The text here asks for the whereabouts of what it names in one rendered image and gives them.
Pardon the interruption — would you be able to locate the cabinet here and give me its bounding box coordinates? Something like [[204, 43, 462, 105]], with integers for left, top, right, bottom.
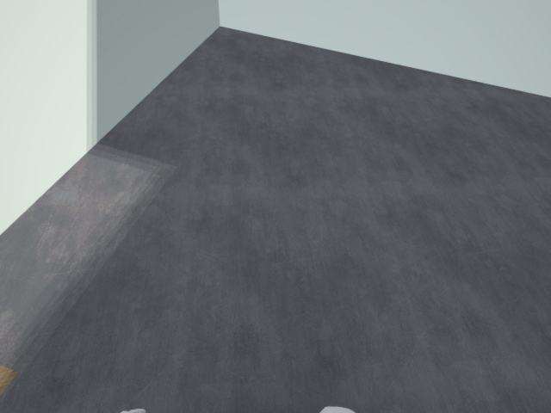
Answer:
[[0, 365, 18, 396]]

